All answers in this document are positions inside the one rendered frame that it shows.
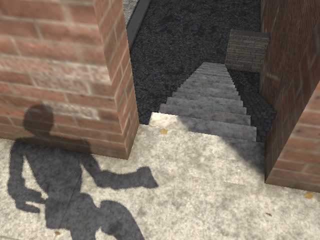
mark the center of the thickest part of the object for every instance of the stairs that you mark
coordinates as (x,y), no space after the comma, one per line
(207,103)

